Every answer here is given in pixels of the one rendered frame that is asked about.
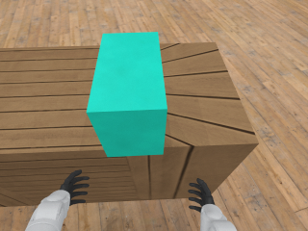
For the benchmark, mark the right robot hand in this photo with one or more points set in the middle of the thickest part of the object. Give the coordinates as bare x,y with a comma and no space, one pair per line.
204,194

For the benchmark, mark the left robot hand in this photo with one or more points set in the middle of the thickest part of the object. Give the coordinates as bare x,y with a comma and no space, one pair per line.
69,186

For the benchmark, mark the robot right forearm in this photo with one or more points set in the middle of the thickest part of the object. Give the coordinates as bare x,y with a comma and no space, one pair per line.
212,219

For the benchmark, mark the pedestal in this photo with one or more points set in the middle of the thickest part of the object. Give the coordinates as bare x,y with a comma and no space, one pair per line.
46,133

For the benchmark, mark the robot left forearm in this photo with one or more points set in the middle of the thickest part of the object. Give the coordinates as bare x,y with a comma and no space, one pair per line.
50,213

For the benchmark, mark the carton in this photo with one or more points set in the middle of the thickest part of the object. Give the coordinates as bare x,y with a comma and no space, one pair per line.
128,105

